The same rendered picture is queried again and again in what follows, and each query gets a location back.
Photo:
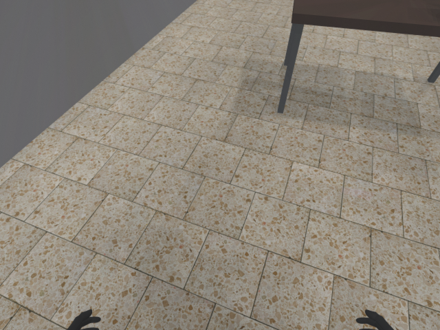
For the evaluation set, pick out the table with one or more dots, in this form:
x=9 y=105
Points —
x=417 y=17

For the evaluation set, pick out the robot right hand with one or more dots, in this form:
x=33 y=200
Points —
x=374 y=319

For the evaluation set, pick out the robot left hand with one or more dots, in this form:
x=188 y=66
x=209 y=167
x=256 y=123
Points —
x=84 y=319

